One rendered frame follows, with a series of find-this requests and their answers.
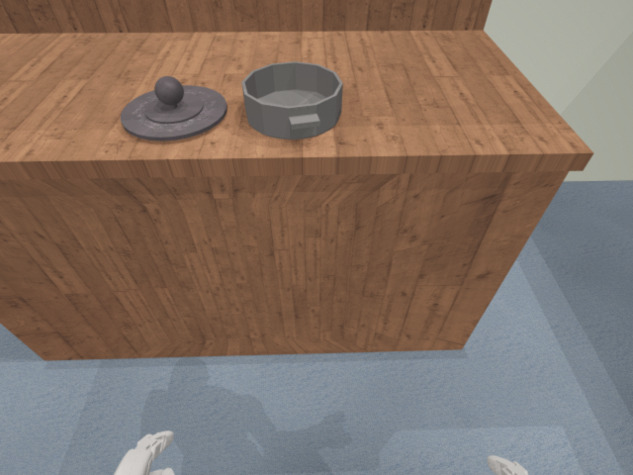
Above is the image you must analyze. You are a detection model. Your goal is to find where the table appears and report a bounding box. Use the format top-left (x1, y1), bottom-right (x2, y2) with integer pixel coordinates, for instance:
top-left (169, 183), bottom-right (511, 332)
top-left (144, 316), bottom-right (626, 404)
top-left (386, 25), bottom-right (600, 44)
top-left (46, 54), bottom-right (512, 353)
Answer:
top-left (0, 0), bottom-right (593, 360)

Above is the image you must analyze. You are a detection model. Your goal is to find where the knob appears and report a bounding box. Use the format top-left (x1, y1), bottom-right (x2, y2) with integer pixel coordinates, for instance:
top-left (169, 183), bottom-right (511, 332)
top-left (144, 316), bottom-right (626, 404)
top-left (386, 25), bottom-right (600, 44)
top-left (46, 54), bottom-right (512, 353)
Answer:
top-left (154, 76), bottom-right (184, 105)

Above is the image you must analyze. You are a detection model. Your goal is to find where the lid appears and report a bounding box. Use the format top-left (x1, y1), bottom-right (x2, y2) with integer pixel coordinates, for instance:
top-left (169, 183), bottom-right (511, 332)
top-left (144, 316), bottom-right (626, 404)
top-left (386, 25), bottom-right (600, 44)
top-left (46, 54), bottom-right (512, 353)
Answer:
top-left (121, 85), bottom-right (227, 142)

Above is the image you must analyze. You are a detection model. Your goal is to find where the right robot hand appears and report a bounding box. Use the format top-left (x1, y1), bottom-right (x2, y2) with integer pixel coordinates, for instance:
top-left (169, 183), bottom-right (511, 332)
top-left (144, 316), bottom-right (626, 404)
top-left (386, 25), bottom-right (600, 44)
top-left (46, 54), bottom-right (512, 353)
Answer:
top-left (487, 455), bottom-right (528, 475)

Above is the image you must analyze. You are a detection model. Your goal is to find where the pot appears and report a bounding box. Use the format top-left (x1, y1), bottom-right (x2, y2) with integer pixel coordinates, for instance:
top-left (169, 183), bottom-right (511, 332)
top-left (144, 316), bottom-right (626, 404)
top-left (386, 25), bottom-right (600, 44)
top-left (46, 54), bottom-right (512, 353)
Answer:
top-left (241, 61), bottom-right (343, 140)

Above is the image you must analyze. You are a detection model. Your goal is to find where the left robot hand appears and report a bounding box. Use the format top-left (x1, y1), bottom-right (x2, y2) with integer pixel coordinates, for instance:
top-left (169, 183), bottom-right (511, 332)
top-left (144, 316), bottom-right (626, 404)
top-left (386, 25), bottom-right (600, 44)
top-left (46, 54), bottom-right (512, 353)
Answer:
top-left (114, 430), bottom-right (175, 475)

